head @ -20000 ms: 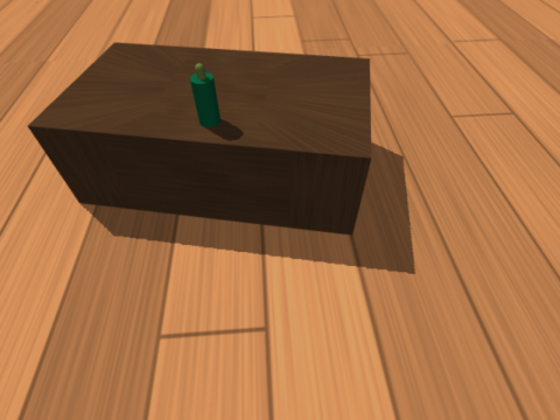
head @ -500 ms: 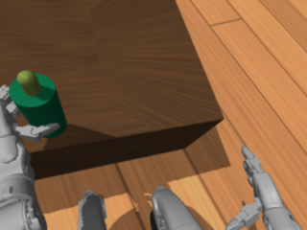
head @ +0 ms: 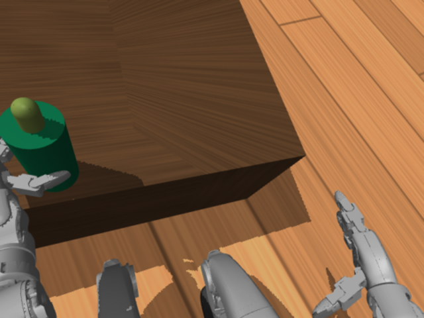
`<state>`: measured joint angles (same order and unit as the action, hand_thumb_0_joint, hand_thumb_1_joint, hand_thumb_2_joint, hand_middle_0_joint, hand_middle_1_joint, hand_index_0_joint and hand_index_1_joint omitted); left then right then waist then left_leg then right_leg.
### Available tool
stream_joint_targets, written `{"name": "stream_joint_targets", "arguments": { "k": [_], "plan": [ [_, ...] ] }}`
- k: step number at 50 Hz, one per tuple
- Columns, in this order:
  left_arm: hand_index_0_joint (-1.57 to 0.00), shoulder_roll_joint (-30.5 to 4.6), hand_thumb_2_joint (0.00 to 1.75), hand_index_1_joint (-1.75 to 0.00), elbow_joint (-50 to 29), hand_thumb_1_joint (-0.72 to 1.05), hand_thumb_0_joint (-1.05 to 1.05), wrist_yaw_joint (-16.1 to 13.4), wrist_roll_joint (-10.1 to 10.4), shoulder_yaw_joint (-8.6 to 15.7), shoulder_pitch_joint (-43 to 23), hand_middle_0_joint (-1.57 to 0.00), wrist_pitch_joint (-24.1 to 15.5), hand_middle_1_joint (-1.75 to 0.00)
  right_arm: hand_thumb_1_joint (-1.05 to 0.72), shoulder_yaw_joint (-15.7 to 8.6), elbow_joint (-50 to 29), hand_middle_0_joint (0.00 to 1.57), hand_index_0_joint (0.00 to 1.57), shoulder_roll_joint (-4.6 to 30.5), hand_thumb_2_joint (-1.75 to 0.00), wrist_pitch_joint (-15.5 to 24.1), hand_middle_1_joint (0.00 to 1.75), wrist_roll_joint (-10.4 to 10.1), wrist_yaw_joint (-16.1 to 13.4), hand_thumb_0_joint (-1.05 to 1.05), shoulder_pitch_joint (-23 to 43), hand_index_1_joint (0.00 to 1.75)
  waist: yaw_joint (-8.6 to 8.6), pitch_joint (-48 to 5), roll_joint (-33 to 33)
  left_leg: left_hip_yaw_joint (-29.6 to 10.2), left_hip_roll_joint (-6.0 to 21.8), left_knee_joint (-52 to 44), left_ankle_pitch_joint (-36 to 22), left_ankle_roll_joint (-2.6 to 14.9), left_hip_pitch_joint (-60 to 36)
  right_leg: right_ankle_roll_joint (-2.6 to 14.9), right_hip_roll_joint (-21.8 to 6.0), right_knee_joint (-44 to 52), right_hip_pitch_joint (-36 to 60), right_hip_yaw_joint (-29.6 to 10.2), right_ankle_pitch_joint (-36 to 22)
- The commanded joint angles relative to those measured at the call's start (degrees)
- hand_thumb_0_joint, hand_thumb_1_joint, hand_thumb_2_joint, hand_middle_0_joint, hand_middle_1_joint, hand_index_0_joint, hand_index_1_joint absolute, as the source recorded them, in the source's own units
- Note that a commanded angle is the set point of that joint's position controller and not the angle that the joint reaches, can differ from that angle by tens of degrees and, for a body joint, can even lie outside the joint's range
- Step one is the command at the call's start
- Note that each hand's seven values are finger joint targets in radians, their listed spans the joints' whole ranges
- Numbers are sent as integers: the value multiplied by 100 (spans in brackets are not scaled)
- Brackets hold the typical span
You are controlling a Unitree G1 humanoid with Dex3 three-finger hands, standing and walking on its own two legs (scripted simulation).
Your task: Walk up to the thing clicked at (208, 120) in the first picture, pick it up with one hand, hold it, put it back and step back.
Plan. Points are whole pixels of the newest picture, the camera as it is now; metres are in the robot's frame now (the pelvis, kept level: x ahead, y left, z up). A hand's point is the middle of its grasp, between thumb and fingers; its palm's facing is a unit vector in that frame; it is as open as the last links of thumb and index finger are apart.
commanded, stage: lower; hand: left
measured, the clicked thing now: (43, 145) +0.46 +0.21 -0.03
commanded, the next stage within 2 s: loosen in 0.14 s
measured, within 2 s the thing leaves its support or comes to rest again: rests again in 0.68 s
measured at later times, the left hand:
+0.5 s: hand (23, 153) +0.46 +0.25 -0.06, palm faces +0.31 -0.95 -0.01, open 11.3 cm
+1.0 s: hand (11, 147) +0.46 +0.26 -0.04, palm faces +0.33 -0.94 +0.00, open 17.3 cm
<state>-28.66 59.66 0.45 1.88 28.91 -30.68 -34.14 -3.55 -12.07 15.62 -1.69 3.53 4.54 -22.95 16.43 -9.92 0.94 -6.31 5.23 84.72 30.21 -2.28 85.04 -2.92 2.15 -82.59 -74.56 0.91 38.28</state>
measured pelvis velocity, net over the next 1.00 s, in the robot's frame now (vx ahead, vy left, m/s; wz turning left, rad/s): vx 0.00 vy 0.00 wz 0.00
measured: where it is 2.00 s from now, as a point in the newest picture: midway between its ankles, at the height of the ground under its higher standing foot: outside the picture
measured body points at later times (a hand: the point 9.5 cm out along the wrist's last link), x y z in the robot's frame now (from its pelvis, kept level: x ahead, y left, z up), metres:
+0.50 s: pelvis -0.01 +0.00 -0.01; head +0.16 +0.09 +0.40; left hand +0.44 +0.30 -0.05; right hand +0.18 -0.25 +0.06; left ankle +0.06 +0.14 -0.57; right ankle +0.01 -0.15 -0.57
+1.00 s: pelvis +0.00 +0.00 +0.00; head +0.16 +0.08 +0.41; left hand +0.44 +0.31 -0.03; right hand +0.18 -0.25 +0.07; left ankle +0.06 +0.14 -0.57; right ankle +0.01 -0.15 -0.57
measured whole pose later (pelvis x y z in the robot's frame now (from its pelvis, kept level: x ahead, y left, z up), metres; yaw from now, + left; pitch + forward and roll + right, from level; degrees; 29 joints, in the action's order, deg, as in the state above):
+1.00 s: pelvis +0.00 +0.00 +0.00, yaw +0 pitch +30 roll -6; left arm -28.9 53.9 1.2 2.9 32.1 -31.4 -34.4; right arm -3.6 -19.9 16.7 -3.9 2.8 4.7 -26.5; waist 16.9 -10.4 3.0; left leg -6.2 5.0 85.5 30.3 -2.4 85.5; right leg -2.9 2.0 -83.8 -75.2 0.7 38.6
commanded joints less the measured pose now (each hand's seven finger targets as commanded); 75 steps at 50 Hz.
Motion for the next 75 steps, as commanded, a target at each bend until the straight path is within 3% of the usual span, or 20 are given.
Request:
{"name": "stream_joint_targets", "arguments": {
  "k": [1,6,13,21,30,38,44,47,49,52,53,55,58,62,63,65,69,70,73,75],
  "plan": [
    [-129,-1618,131,-147,-1833,-6,0,-54,231,308,-2431,-128,-794,-146,52,-854,-1140,5,5,1086,-6,289,5,-26,-115,0,-359,5,-122,-3560,-1892,122,-184,-797,-1946,288,-3642,374,124,830,742,216,-2285],
    [-128,-1659,130,-147,-1942,-5,0,-96,205,330,-2426,-126,-822,-146,52,-939,-1260,5,5,1155,-6,291,5,-19,-138,0,-380,5,-95,-3483,-2018,106,-180,-808,-1705,247,-3662,389,125,778,579,224,-2048],
    [-135,-1300,122,-143,-1729,-6,0,-128,87,-26,-2550,-133,-759,-143,53,-911,-1233,5,5,1071,-5,281,5,-1,-118,0,-434,5,90,-3255,-2166,124,-175,-759,-1394,239,-3541,391,114,798,285,199,-1814],
    [-96,-1374,58,-86,-1828,-45,0,-117,187,67,-2558,-92,-742,-89,51,-962,-1170,5,5,1121,-5,258,5,-9,-122,0,-495,5,-5,-3321,-2271,128,-181,-733,-1673,226,-3645,400,124,713,296,242,-1991],
    [-46,-988,24,-38,-762,-59,0,-67,78,-19,-1945,-44,-454,-39,55,-948,-1303,5,5,1141,-5,157,5,-47,-85,0,-543,5,77,-2644,-1572,149,-178,-873,-1034,266,-3025,384,133,938,233,252,-1541],
    [-19,-1169,0,-8,-1081,-61,0,-86,157,135,-2126,-18,-524,-10,54,-982,-1414,5,5,1194,-5,208,5,-70,-98,0,-405,5,10,-2736,-1486,140,-193,-885,-846,272,-2948,379,145,910,259,223,-1351],
    [-7,-1479,5,-6,-1546,-61,0,-30,117,213,-2165,-6,-641,-7,55,-795,-1799,5,5,1092,-5,165,5,-57,-116,0,-774,5,21,-3311,-1551,199,-210,-801,-1338,280,-3271,328,116,963,757,140,-1843],
    [-6,-2142,5,-5,-2308,-61,0,21,177,626,-2383,-4,-587,-6,54,-928,-1793,5,5,1225,-5,58,5,-70,-136,0,-806,5,-276,-3731,-2119,244,-227,-915,-1619,208,-3824,350,89,979,951,96,-2013],
    [-6,-2171,5,-5,-2773,-61,0,78,271,714,-2352,-4,-474,-5,54,-945,-1893,5,5,1207,-5,-5,5,-91,-145,0,-817,5,-398,-3961,-2413,232,-220,-1061,-1942,153,-4318,384,90,977,1046,150,-2164],
    [-5,-2043,3,-3,-2634,-61,0,192,219,492,-2056,-4,-116,-3,52,-894,-1617,5,5,1129,-6,-102,5,-107,-195,0,-907,5,-356,-3434,-2476,270,-196,-1209,-2239,142,-4556,358,90,1205,1146,110,-2390],
    [-6,-2146,3,-3,-2767,-61,0,232,202,539,-2071,-4,5,-3,52,-781,-1278,5,5,1003,-6,-147,5,-111,-200,0,-1008,5,-488,-3272,-2591,298,-192,-1298,-2342,131,-4607,364,76,1268,1155,101,-2419],
    [-7,-1481,0,-1,-1863,-61,0,444,267,201,-1537,-6,402,-2,52,-498,-1230,5,5,808,-5,-192,5,-154,-206,0,-831,5,-413,-2533,-2144,280,-160,-1499,-2111,157,-4313,348,84,1490,1109,147,-2252],
    [-7,-1883,0,0,-1716,-61,0,624,386,397,-1548,-6,769,-1,54,-454,-1263,5,5,933,-5,-207,5,-233,-259,0,-388,5,-561,-2236,-1704,299,-150,-1700,-1800,201,-4039,321,75,1751,1394,141,-2165],
    [-5,-1546,4,-2,-1082,-55,0,804,631,464,-1081,-5,996,-1,59,-356,-937,5,5,853,-4,-166,5,-277,-257,0,-671,5,-561,-1698,-934,339,-172,-1929,-1358,275,-3622,296,111,2056,1646,124,-1887],
    [-5,-2550,4,-3,-513,-56,0,463,-216,473,-480,-5,1415,-3,54,-416,-944,6,6,903,-4,-307,5,-348,-228,0,-1013,5,-832,-1886,-1112,425,-239,-2169,-1530,230,-3960,305,84,2257,1953,88,-1954],
    [-6,-2175,5,-6,-1172,-58,0,283,-95,226,-1284,-5,1642,-6,52,-345,-1013,6,6,887,-5,-425,5,-400,-200,0,-753,5,-711,-1977,-922,412,-210,-2352,-1468,206,-4133,301,123,2385,2055,92,-1898],
    [-8,-3453,5,-7,-2247,-57,0,-168,-403,626,-2212,-8,1892,-7,46,-367,-287,6,5,810,-7,-634,5,-424,-257,0,-768,5,-1105,-2732,-1502,498,-235,-2565,-1891,207,-4872,289,103,2509,2581,88,-2271],
    [-8,-3664,6,-7,-2320,-53,0,-278,-480,692,-2302,-8,1932,-8,42,-374,-395,6,5,813,-8,-641,5,-439,-294,0,-539,5,-1036,-2898,-1542,530,-218,-2519,-2146,238,-5073,263,91,2551,2667,47,-2534],
    [-8,-3569,22,-10,-2211,-35,0,-530,-556,611,-2137,-8,2039,-10,24,-340,188,13,13,784,-24,-719,18,-396,-385,0,-260,18,-1152,-2498,-1577,538,-224,-2763,-2051,217,-5173,273,56,2743,2764,20,-2389],
    [-8,-3040,22,-10,-1605,-27,0,-588,-607,292,-1783,-8,2116,-10,8,-128,278,13,13,619,-40,-687,18,-383,-408,0,96,18,-1124,-2068,-1367,527,-212,-2918,-1769,222,-5087,277,36,2930,2674,24,-2117]
  ]
}}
